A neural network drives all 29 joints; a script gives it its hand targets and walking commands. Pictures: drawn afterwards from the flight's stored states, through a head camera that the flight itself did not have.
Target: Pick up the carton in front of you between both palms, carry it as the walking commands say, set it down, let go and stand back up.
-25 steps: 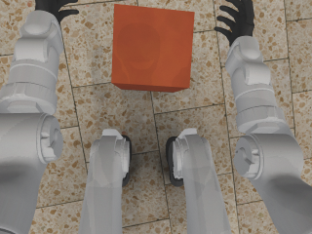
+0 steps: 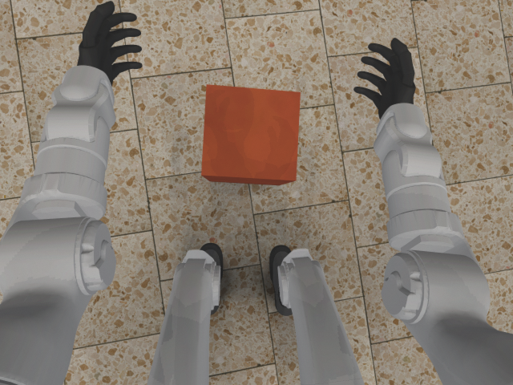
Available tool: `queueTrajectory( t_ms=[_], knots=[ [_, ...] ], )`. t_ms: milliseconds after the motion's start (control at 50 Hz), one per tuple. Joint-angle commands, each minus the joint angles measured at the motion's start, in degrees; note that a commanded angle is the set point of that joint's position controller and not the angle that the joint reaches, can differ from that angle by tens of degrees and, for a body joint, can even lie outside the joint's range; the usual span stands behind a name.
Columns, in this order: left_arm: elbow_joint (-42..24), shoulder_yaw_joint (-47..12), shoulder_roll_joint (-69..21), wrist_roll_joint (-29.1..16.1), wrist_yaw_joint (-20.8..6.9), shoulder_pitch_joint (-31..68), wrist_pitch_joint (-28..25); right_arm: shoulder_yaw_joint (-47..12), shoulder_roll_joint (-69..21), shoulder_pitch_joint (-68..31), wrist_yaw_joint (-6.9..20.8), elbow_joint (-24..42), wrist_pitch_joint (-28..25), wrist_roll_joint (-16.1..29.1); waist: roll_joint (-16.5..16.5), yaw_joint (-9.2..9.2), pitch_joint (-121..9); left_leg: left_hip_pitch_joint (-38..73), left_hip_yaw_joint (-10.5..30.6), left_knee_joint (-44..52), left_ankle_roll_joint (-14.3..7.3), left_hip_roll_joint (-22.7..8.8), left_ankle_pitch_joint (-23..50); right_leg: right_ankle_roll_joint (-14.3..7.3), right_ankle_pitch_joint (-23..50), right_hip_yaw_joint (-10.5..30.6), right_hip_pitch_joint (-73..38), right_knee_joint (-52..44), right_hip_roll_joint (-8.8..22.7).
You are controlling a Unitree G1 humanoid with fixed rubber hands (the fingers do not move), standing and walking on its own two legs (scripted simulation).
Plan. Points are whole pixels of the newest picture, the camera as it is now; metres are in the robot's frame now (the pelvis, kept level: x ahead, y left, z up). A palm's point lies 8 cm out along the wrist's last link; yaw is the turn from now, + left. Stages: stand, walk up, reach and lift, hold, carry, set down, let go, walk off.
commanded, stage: let go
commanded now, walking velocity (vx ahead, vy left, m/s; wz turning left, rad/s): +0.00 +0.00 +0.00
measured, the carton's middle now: (248, 143) +0.50 -0.01 -0.48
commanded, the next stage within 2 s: stand in 1.34 s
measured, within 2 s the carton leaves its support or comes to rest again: neither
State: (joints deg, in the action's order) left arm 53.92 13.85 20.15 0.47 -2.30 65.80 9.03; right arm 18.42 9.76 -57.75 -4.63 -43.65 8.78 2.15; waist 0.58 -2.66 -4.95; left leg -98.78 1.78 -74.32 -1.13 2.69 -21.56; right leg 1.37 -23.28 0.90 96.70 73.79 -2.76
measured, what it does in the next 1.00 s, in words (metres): rises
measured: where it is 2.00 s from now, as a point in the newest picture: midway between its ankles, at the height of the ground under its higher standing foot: (247, 291)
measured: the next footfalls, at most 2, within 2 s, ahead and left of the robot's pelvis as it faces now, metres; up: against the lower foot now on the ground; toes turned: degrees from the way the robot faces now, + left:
none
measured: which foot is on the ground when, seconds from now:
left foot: down 0.00-1.00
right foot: down 0.00-1.00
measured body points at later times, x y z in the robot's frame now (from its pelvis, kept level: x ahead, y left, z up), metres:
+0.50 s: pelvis +0.06 -0.01 +0.12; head +0.27 +0.01 +0.52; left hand +0.40 +0.22 +0.00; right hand +0.39 -0.23 +0.01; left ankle +0.08 +0.10 -0.57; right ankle +0.07 -0.12 -0.57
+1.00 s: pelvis +0.09 -0.01 +0.17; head +0.12 -0.01 +0.62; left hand +0.26 +0.23 +0.09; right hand +0.27 -0.24 +0.09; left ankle +0.08 +0.10 -0.57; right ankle +0.07 -0.12 -0.57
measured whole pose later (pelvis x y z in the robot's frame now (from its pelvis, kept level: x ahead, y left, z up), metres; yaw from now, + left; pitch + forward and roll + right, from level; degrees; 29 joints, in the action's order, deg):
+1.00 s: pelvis +0.09 -0.01 +0.17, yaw +1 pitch +0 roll +0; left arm 25.5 2.8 12.2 0.1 -3.7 -12.9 4.0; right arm 2.2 12.5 13.6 4.4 -24.7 4.1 0.2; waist -0.3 -0.2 3.2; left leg -10.0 2.0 -24.6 -0.7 1.9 -14.2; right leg -0.7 -15.6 3.1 8.9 24.9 -1.8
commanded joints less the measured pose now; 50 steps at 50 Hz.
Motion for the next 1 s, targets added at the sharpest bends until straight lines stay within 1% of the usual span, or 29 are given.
queueTrajectory(
  t_ms=[0,40,100,160,220,280,320,460,520,580,640,700,800,900,980],
  knots=[
    [-5.1,1.4,5.5,1.3,-0.1,11.9,-1.7,0.9,5.2,-9.5,0.7,5.4,-1.7,-1.2,4.0,-0.11,-52.9,44.4,-0.1,8.6,1.9,0.5,20.3,2.2,15.0,-4.0,-21.6,-9.8,-1.3],
    [-5.6,2.0,4.7,2.6,0.1,9.5,-1.8,0.9,5.2,-7.2,1.2,5.6,-2.0,-2.4,4.0,0.19,-53.9,47.5,0.1,10.8,2.0,0.4,21.8,2.1,16.0,-3.9,-24.2,-11.8,-1.3],
    [-8.0,2.5,2.8,4.7,1.0,3.0,-1.7,0.2,5.6,-1.1,2.5,6.8,-2.3,-4.4,4.0,0.56,-56.5,54.3,0.4,14.0,2.2,0.3,25.8,1.8,18.4,-4.0,-28.4,-14.8,-1.5],
    [-12.5,2.3,0.3,5.8,2.3,-5.8,-1.7,-1.1,6.6,6.8,4.2,9.3,-2.6,-6.3,3.3,0.48,-57.2,60.7,0.6,17.5,2.4,0.3,28.7,1.2,20.5,-3.8,-33.6,-18.1,-1.5],
    [-17.9,1.1,-1.5,5.3,3.0,-14.0,-2.6,-2.7,7.0,14.1,5.6,12.5,-3.5,-7.0,2.2,0.28,-54.2,63.5,0.9,20.8,2.3,0.1,30.5,0.6,23.2,-2.9,-39.4,-21.3,-1.1],
    [-22.3,-0.3,-1.9,4.0,2.9,-19.9,-4.1,-4.7,6.8,19.6,6.6,14.5,-4.7,-6.1,1.3,0.38,-48.9,63.8,1.0,23.9,2.1,-0.2,30.1,0.1,24.8,-1.7,-44.9,-24.3,-0.5],
    [-23.5,-1.0,-2.1,3.2,2.5,-24.2,-5.0,-5.9,6.5,23.8,7.1,14.9,-5.5,-5.1,1.1,0.54,-45.2,64.0,0.9,25.8,2.0,-0.3,29.5,0.0,25.5,-1.0,-48.4,-26.3,-0.1],
    [-22.5,-3.1,-4.1,2.1,1.5,-42.4,-8.2,-8.8,5.4,40.2,8.0,14.2,-8.5,-2.8,1.0,1.23,-36.0,68.5,1.1,31.5,1.6,-0.7,30.9,0.0,30.0,0.9,-59.1,-31.8,0.8],
    [-23.1,-3.9,-4.0,1.7,1.3,-49.7,-9.4,-9.9,5.4,47.0,7.9,14.9,-9.5,-2.5,0.1,1.24,-32.0,70.5,0.9,34.2,1.5,-0.6,30.7,0.1,32.3,1.6,-64.5,-34.3,1.2],
    [-24.8,-4.8,-3.7,1.2,1.0,-55.9,-10.4,-11.0,5.4,53.1,7.7,16.7,-10.3,-2.2,-0.9,1.14,-27.3,73.6,0.9,37.5,1.3,-0.6,29.4,0.1,33.1,2.1,-69.8,-37.2,1.4],
    [-26.7,-5.8,-3.5,0.7,0.7,-61.4,-11.1,-12.3,5.6,58.6,7.6,19.0,-10.8,-1.8,-1.3,1.06,-22.2,78.3,0.8,41.0,1.3,-0.7,28.0,0.2,31.9,2.0,-74.4,-40.6,1.5],
    [-28.7,-6.9,-3.5,0.4,0.5,-66.8,-11.3,-13.4,6.1,63.5,7.7,21.3,-10.9,-1.4,-0.9,1.08,-16.6,83.4,0.6,44.5,1.5,-0.8,26.9,0.2,30.1,1.6,-78.5,-44.3,1.3],
    [-31.3,-8.2,-3.7,0.1,0.2,-73.8,-10.1,-14.6,6.9,67.7,8.3,23.7,-9.7,-1.3,0.5,2.14,-6.9,89.9,0.2,49.7,2.1,-0.8,24.0,0.2,25.1,1.0,-83.7,-49.9,1.1],
    [-33.3,-9.5,-3.2,-0.3,-0.9,-76.1,-7.1,-15.0,7.5,68.7,8.9,24.5,-6.8,-1.5,-0.1,2.76,2.4,92.8,-0.2,52.6,1.9,-1.1,17.4,-0.3,18.0,0.8,-85.5,-52.9,1.2],
    [-34.5,-9.9,-2.8,-0.4,-1.8,-75.9,-4.3,-14.6,7.7,68.1,9.0,24.6,-4.1,-2.3,-1.2,2.69,7.4,94.3,-0.7,53.0,1.8,-1.1,13.8,-0.7,13.7,0.6,-85.8,-53.7,1.4]
  ],
)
